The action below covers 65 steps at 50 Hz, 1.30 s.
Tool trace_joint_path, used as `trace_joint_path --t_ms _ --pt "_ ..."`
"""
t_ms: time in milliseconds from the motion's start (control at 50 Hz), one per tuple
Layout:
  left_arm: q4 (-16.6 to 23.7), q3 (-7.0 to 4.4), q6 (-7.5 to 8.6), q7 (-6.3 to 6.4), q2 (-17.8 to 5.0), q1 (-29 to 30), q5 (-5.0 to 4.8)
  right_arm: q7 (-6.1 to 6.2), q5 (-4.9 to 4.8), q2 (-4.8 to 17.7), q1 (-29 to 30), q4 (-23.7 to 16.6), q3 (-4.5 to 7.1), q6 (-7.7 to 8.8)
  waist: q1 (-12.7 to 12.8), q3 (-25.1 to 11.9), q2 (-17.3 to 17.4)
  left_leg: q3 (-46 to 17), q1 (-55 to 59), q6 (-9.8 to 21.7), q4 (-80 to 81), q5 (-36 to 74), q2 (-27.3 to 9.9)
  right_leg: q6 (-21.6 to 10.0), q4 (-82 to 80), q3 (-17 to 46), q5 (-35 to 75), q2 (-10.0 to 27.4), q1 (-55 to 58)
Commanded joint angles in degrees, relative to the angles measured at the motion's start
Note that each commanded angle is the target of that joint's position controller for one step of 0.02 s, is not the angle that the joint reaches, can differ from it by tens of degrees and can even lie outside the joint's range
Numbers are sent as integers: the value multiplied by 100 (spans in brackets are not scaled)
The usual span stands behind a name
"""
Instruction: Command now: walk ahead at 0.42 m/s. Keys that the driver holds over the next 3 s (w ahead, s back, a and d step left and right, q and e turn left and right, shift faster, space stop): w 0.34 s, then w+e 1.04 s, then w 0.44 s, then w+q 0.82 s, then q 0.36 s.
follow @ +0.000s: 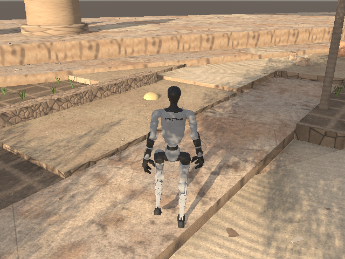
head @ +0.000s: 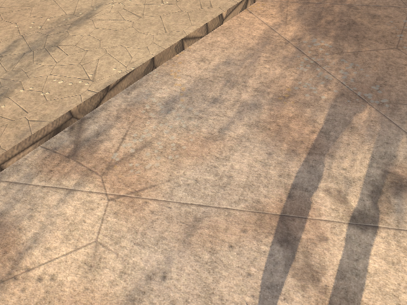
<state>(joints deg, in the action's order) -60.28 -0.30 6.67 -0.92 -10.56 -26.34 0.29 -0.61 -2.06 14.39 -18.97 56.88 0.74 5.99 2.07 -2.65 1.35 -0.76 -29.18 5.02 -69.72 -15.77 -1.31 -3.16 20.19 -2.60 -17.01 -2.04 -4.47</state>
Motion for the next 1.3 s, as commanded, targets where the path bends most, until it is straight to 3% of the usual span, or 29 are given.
trace_joint_path --t_ms 20,80,120,220,260,300,320,340,360,380,400,420,460,540,680,760,800,840,860,880,900,920,940,960,980,1020,1120,1200,1300 --pt "36 37 -89 -8 -288 -519 49 -129 26 266 495 -502 99 80 1 889 -608 14 -2125 9 -100 542 -464 -618 -1262 1231 2006 1379 898" --pt "156 41 -63 76 -540 -329 80 -137 85 43 1324 -887 -3 -14 -30 1175 -438 296 -1616 -189 1401 1235 -379 -669 -1624 730 2304 1147 -49" --pt "199 -6 -27 140 -778 -385 15 -129 89 -48 1948 -1125 -71 -22 100 1241 -562 524 -955 -260 2508 1639 -221 -671 -1883 556 2286 1111 -421" --pt "114 -153 -102 205 -1050 -628 -107 -204 17 332 2535 -1456 7 16 -2 1192 -629 405 -675 -38 3951 1800 -42 -555 -1559 495 3289 1523 882" --pt "165 -223 -212 213 -1176 -508 -26 -208 14 621 2048 -1362 152 47 -346 620 -892 469 101 88 3995 1589 223 -417 -758 412 5123 1598 1408" --pt "303 -223 -359 184 -1141 -308 71 -109 -24 1047 434 -860 404 10 -1107 -404 -1016 542 2146 336 3967 1473 388 -187 1294 190 6035 1306 1020" --pt "498 -120 -341 152 -916 -281 162 -42 64 1412 -554 -644 502 -48 -1354 -1182 -362 -813 4050 677 3689 1168 -729 -79 3070 169 4050 977 -529" --pt "467 130 -212 43 123 -1158 72 -82 207 1543 -805 -536 517 -51 -716 -2109 1433 -3815 5614 1709 4572 -191 -2121 249 5254 535 -962 -251 -2549" --pt "474 9 -37 19 -446 -665 -129 -79 225 1009 -464 -572 380 -27 -899 -1725 867 -4231 4995 1389 5275 -437 -1977 71 6154 1298 -1283 -69 -3000" --pt "706 -116 46 6 -848 -64 -326 -63 184 765 148 -675 310 -2 -724 -791 583 -3183 3988 1094 5413 -152 -1867 -27 6250 1176 -807 221 -3272" --pt "790 -145 72 59 -952 270 -338 -75 192 639 621 -762 263 49 -533 -371 -54 -2383 3094 963 5588 576 -1753 -41 5986 1034 -292 556 -3073" --pt "822 -213 24 115 -969 424 -310 -108 239 483 785 -729 223 108 -374 -112 -197 -1792 2450 863 5777 1048 -1560 -34 5722 997 -6 739 -2818" --pt "759 -246 -193 153 -714 121 -300 -127 279 291 828 -554 184 181 -80 96 190 -975 1856 728 6109 1102 -1219 -30 5324 1012 172 965 -2359" --pt "1009 -319 -407 191 -666 588 -203 -61 286 545 608 -337 256 239 -41 664 178 -214 1506 759 6484 1356 -1153 89 4748 971 604 1090 -3030" --pt "1581 -288 -283 11 -565 1978 -146 138 271 848 183 -295 319 99 -506 781 -67 629 2472 543 6444 1899 -1186 159 2539 547 2159 981 -3670" --pt "2020 -243 -272 -159 -494 2635 -160 154 189 925 -252 -181 364 -89 -737 927 -88 893 3407 455 6015 2367 -1438 9 1886 165 1781 866 -4010" --pt "2196 -285 -279 -243 -580 2632 -184 165 162 1026 -150 -237 401 -181 -591 830 58 1070 3622 334 5591 3427 -1518 -156 1717 -79 1271 679 -3700" --pt "2214 -426 -312 -275 -840 2106 -191 208 159 1186 71 -359 454 -258 -185 356 367 1256 3632 184 4597 5404 -1505 -389 1748 -423 726 245 -2712" --pt "2067 -566 -326 -266 -1072 1358 -206 236 158 1231 224 -430 469 -310 256 -52 406 1363 3409 72 3567 5883 -1391 -565 1550 -514 745 -21 -1734" --pt "1833 -785 -350 -176 -1478 375 -200 249 150 1183 295 -529 443 -306 748 -554 160 1421 2504 -159 2101 5089 -1125 -815 1145 -164 1023 -67 -131" --pt "1761 -957 -387 -51 -2174 -36 -187 177 328 498 -165 -788 242 -185 430 -1101 -1243 1336 130 -482 -70 912 -350 -1567 999 2421 766 1419 1973" --pt "1937 -870 -301 -78 -2098 -20 -122 65 223 394 -133 -962 148 100 288 -1999 -1319 -54 -1174 -523 -1220 -1800 483 -2318 -165 5259 25 2297 2910" --pt "1907 -739 -248 -106 -1637 59 -56 -5 -13 839 636 -1142 286 269 519 -1441 -798 -549 -1791 -344 -1329 -1357 105 -1884 -383 4597 154 2086 2633" --pt "1952 -676 -216 -101 -1418 434 -77 -12 -48 810 852 -1249 269 343 316 -733 -555 -474 -1820 -230 -921 -805 -149 -1646 -358 3670 671 1875 1754" --pt "2072 -620 -209 -110 -1239 913 -100 37 67 786 832 -1167 292 335 18 -341 -46 -429 -1454 -251 -439 -450 -391 -1453 -392 2952 1304 1593 825" --pt "2248 -541 -203 -94 -1035 1329 -43 50 184 858 586 -1144 387 160 -340 -131 -188 -450 -670 -365 179 -136 -626 -1312 -609 2297 2002 1246 -235" --pt "2162 -623 -182 90 -1343 913 -113 118 321 575 1261 -1498 366 -20 -225 160 -335 -231 -781 -816 1726 929 -436 -1290 -777 1676 2622 918 -805" --pt "2090 -639 -252 166 -1363 623 -145 54 237 442 2060 -1761 309 51 92 263 -636 -207 -465 -810 3396 2019 -91 -973 -647 1639 1731 717 -820" --pt "2010 -659 -343 225 -1351 417 -183 -78 160 692 2364 -2003 386 197 144 283 -769 -381 -145 -635 4163 1776 80 -855 -82 2352 1347 1017 -271"
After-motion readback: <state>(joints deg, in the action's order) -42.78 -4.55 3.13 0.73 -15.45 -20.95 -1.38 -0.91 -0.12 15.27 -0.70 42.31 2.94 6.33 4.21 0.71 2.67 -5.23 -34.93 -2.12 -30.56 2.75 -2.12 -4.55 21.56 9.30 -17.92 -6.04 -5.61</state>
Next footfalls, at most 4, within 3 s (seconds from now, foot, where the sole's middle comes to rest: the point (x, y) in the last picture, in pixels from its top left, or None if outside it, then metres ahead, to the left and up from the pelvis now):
0.30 left None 0.37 0.13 -0.78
0.88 right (270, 279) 0.65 -0.15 -0.78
1.38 left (246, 198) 0.99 -0.08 -0.78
1.88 right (335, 188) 1.05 -0.45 -0.78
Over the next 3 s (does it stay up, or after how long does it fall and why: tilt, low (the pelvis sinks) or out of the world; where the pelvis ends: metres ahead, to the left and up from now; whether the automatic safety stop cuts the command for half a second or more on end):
stays up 1.50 -0.50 -0.02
